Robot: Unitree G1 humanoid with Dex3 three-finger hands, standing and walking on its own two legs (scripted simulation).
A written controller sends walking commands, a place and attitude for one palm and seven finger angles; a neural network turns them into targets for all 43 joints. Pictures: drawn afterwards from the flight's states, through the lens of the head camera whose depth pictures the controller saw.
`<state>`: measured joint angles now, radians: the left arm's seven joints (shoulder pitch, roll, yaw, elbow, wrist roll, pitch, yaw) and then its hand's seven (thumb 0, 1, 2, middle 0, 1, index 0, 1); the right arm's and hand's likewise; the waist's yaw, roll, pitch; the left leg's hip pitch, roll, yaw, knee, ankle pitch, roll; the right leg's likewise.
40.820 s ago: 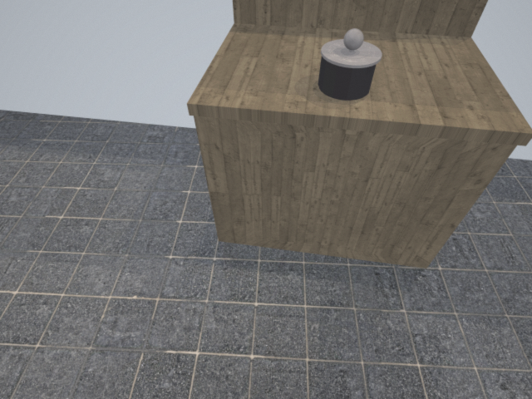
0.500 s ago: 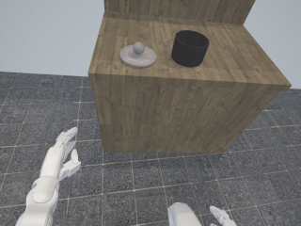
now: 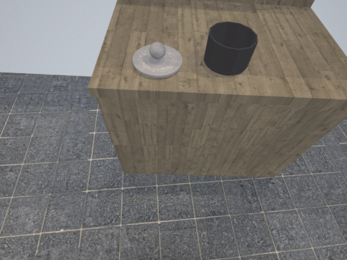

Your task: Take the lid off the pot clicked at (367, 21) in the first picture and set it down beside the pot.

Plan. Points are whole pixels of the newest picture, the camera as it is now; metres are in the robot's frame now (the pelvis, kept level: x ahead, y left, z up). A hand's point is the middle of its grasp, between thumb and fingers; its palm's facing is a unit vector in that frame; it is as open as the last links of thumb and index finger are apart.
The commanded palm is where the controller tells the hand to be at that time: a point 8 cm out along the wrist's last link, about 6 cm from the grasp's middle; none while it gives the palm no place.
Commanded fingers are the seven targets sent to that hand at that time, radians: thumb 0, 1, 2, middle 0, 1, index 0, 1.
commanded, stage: stop stepping back and stand still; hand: left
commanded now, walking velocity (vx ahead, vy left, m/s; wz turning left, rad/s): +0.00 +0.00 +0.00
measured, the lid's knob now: (157, 50) +0.72 +0.08 +0.04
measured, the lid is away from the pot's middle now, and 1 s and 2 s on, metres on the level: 0.24 0.24 0.24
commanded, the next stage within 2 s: let the arm hang, fingers relaxed in 0.48 s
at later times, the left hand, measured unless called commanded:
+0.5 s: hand (105, 249) +0.16 +0.17 -0.16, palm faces +0.03 -0.98 -0.22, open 7.3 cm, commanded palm none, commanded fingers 0.00 0.90 0.90 -0.20 -0.30 -0.20 -0.30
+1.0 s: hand out of the picture +0.13 +0.18 -0.16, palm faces +0.02 -0.98 -0.20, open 7.2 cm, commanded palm none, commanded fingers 0.00 0.90 0.90 -0.20 -0.30 -0.20 -0.30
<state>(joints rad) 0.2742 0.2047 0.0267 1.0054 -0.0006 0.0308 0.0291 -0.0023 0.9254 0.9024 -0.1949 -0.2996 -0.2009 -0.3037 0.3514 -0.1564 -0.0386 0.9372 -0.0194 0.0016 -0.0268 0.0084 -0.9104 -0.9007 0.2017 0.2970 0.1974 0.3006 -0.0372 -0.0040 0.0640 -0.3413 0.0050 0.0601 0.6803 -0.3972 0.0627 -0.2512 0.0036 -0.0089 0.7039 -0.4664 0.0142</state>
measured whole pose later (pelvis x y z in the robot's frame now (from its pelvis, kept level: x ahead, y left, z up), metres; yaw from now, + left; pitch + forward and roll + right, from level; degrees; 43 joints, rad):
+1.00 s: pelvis +0.08 +0.00 +0.02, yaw +0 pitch +1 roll +0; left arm 0.21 0.16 0.03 1.03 0.00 0.01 0.05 0.00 0.94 0.90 -0.20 -0.30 -0.20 -0.30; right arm 0.29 -0.12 -0.05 1.04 -0.01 0.01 -0.04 0.01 -0.93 -0.90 0.20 0.30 0.20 0.30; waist -0.02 -0.01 0.06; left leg -0.16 0.00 0.06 0.47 -0.33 0.03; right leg -0.17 0.00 0.03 0.47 -0.31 0.01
